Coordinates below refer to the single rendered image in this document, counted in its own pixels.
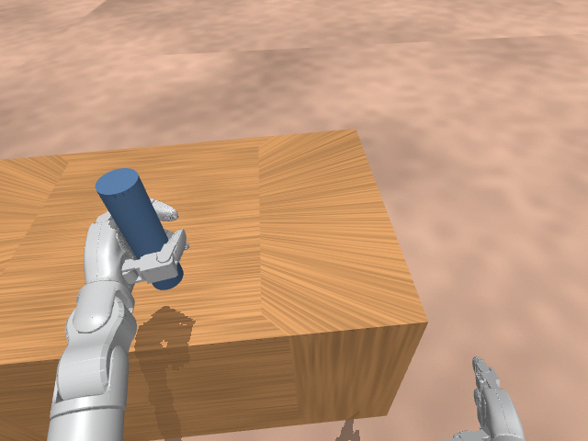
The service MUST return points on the right robot hand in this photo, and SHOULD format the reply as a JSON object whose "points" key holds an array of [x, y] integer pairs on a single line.
{"points": [[496, 412]]}

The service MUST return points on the left robot hand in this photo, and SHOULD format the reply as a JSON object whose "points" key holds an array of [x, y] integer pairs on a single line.
{"points": [[108, 256]]}

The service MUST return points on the can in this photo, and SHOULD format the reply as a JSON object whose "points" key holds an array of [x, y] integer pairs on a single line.
{"points": [[128, 203]]}

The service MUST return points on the left robot arm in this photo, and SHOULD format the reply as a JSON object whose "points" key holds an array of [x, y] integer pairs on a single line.
{"points": [[90, 392]]}

